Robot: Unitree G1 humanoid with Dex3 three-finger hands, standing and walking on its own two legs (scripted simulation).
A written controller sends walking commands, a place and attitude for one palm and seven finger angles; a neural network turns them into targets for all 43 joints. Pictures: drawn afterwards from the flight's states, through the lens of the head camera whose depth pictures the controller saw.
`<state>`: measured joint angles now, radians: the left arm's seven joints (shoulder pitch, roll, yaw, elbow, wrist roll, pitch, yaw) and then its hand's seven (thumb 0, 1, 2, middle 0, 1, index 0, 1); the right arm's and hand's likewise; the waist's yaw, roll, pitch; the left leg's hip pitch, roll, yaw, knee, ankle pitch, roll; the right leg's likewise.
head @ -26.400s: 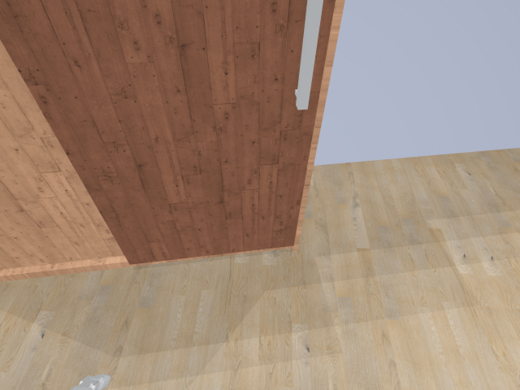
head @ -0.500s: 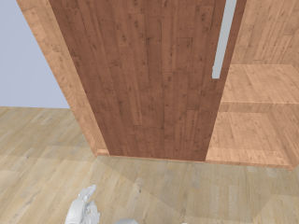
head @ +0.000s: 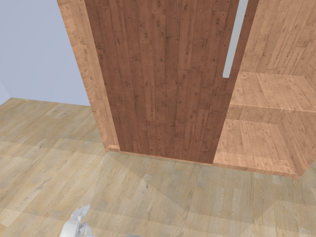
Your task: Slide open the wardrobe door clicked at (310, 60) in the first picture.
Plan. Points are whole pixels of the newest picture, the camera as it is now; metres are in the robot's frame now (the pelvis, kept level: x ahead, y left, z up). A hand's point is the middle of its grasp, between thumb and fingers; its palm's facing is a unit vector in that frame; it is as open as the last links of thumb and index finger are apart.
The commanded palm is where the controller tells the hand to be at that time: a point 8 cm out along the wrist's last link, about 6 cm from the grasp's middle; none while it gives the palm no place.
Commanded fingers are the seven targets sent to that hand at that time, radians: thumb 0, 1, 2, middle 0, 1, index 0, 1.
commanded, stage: stop stepping back and stand still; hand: right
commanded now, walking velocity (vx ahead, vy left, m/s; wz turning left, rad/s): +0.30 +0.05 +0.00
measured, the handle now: (233, 38) +0.83 -0.24 +0.20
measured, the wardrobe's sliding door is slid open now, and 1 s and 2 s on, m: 0.57 0.57 0.57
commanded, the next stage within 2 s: let the arm hang, fingers relaxed in 1.28 s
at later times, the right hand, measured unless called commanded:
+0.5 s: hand out of the picture +0.14 -0.27 +0.18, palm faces +0.48 +0.78 -0.41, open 7.4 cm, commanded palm +0.08 -0.30 +0.18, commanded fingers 0.00 -0.90 -0.90 0.20 0.30 0.20 0.30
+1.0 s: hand out of the picture +0.18 -0.28 +0.17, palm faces +0.46 +0.77 -0.44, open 7.4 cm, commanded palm +0.12 -0.31 +0.18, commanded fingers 0.00 -0.90 -0.90 0.20 0.30 0.20 0.30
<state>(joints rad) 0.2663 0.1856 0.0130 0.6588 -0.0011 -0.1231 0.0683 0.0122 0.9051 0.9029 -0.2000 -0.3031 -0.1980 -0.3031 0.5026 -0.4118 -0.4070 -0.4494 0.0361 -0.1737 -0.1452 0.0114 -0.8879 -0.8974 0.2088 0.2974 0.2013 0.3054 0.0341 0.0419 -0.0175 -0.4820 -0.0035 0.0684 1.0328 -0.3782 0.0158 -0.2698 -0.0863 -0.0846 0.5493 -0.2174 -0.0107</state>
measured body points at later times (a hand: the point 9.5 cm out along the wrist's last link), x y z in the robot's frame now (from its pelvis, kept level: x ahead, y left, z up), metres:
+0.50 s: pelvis -0.06 +0.00 -0.01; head -0.08 -0.01 +0.44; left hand +0.12 +0.25 -0.07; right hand +0.11 -0.31 +0.20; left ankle +0.01 +0.10 -0.70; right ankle -0.02 -0.13 -0.73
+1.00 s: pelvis -0.02 -0.01 +0.00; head -0.02 -0.03 +0.45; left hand +0.15 +0.22 -0.07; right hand +0.15 -0.32 +0.19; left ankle +0.00 +0.10 -0.73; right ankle -0.01 -0.11 -0.73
